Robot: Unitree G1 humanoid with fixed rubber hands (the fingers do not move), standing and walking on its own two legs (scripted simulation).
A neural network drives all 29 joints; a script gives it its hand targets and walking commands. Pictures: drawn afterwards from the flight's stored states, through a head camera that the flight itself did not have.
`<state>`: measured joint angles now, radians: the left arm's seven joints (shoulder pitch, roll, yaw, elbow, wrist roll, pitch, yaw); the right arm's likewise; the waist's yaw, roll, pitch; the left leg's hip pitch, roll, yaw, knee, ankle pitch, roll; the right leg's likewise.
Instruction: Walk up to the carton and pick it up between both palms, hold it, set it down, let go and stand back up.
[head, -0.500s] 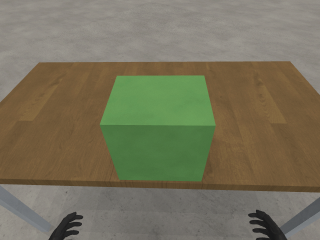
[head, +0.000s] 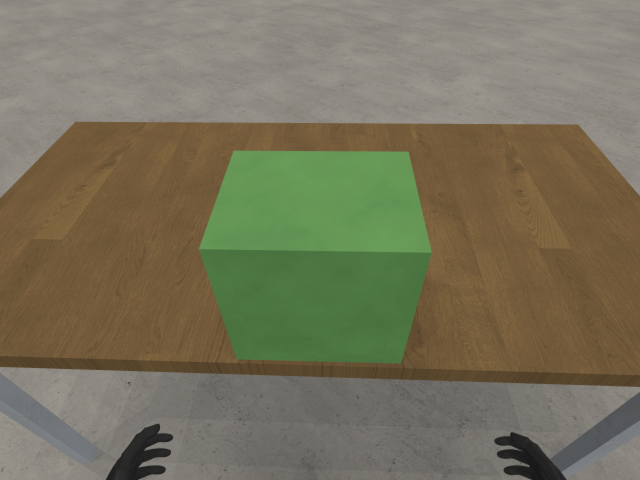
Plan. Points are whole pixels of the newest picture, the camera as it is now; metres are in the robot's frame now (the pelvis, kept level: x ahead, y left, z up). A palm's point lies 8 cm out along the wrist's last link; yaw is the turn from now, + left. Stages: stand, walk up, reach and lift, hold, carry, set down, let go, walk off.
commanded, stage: reach and lift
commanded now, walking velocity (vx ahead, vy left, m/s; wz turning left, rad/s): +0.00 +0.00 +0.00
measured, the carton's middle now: (319, 259) +0.42 +0.02 +0.06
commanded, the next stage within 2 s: none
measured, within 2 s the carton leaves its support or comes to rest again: neither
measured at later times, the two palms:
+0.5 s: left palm (132, 452) +0.19 +0.24 -0.01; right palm (542, 452) +0.18 -0.23 +0.00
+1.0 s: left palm (131, 420) +0.20 +0.22 +0.06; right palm (539, 419) +0.19 -0.20 +0.06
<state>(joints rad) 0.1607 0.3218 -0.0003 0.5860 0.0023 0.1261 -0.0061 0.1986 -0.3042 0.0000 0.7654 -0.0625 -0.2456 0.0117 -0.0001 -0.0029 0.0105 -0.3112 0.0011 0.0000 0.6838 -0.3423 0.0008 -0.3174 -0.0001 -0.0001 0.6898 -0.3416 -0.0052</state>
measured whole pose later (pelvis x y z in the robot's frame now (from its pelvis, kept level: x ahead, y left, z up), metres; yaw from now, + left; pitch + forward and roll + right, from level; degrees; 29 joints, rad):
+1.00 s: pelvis +0.00 +0.00 +0.02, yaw +0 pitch -5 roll +0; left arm 0.31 0.26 0.00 0.01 -0.19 0.10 0.01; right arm 0.36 -0.14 0.00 -0.01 0.13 0.00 -0.08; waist 0.00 -0.02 0.01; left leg -0.09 0.00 0.00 0.39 -0.20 0.00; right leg -0.10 0.00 0.00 0.40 -0.20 -0.01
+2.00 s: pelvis +0.01 +0.00 +0.02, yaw +0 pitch -5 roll +0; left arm -0.26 0.26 0.04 -0.02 -0.18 0.61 0.04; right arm -0.20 -0.13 0.00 0.02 0.24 0.36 -0.20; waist 0.00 -0.01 0.01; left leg -0.10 0.00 0.00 0.39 -0.21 0.00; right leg -0.10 0.00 0.00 0.40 -0.20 0.00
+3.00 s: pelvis +0.01 +0.01 +0.03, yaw +0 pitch -4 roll +0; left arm -0.86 0.28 0.06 0.76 -0.11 0.37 0.05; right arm -0.86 -0.21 0.00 0.86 0.28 0.24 -0.17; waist 0.00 -0.01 0.04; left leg -0.11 0.00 0.00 0.39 -0.21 0.00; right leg -0.10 0.00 0.00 0.37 -0.20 0.00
